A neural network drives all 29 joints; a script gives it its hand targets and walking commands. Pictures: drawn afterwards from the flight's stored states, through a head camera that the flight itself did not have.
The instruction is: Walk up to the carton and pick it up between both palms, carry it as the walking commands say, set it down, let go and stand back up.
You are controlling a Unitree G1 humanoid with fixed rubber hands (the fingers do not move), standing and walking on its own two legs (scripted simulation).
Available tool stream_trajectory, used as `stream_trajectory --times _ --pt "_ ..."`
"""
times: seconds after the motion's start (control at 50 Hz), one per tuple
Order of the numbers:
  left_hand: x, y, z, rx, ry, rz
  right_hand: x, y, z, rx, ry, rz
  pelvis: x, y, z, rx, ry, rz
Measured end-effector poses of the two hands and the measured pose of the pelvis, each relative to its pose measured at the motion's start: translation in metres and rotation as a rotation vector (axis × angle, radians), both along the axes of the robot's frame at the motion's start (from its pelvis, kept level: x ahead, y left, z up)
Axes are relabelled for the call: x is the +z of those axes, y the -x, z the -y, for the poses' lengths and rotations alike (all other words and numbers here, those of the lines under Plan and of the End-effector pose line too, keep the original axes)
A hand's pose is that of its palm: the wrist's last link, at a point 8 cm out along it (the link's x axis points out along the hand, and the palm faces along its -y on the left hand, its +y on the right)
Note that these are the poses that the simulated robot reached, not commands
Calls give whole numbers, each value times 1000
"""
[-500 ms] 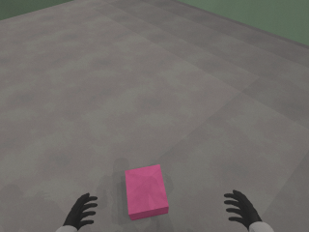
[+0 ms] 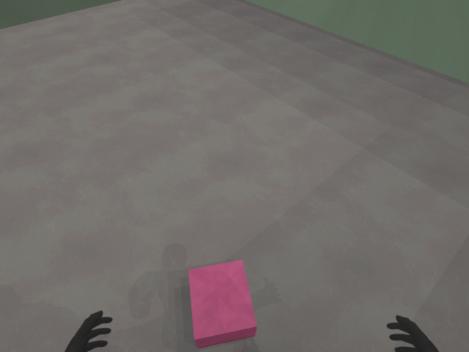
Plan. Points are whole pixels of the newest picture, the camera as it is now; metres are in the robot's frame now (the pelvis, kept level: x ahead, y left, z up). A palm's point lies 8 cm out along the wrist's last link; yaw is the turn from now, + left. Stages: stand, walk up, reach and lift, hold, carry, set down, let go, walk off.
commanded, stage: stand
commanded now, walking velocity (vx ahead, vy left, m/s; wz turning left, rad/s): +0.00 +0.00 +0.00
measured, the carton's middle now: (221, 302) +0.43 +0.07 -0.70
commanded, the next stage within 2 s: none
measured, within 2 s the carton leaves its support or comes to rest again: neither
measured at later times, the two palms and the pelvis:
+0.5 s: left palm out of the picture +0.12 +0.31 -0.09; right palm out of the picture +0.10 -0.29 -0.08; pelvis +0.00 +0.01 +0.01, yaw +0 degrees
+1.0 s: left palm out of the picture +0.07 +0.31 -0.09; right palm out of the picture +0.07 -0.31 -0.09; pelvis -0.02 +0.00 +0.01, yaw +0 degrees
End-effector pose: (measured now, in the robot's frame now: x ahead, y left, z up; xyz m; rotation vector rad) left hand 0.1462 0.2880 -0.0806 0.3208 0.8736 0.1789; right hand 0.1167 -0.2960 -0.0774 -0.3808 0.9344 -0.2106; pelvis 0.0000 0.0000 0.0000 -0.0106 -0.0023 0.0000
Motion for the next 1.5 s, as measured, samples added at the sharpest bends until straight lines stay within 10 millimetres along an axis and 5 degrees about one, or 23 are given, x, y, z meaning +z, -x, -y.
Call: stream_trajectory --times 0.26,0.96,1.5 --pt "-3 -1 -10 -5 -9 -38 -5 -3 -14 -12 -18 -21 3 -5 -11 -5 -2 8" --pt "-9 69 -21 48 -45 -196 -13 50 11 -42 -12 -157 11 22 -1 -2 -10 37" --pt "-7 75 -20 70 -59 -226 -16 52 22 -35 -9 -188 13 24 7 5 -9 37"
